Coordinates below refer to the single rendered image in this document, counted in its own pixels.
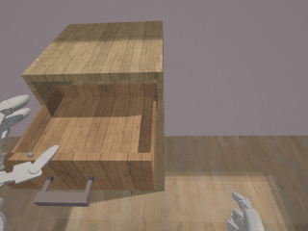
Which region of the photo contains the handle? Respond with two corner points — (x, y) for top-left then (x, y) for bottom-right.
(33, 175), (94, 207)

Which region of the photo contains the cabinet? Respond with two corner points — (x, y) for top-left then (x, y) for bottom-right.
(21, 20), (165, 191)

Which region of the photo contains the right robot hand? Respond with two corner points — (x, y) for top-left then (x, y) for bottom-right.
(227, 192), (265, 231)

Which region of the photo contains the drawer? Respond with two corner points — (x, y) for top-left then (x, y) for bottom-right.
(3, 83), (158, 191)

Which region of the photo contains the left robot hand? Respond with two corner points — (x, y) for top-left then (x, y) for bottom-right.
(0, 94), (60, 188)

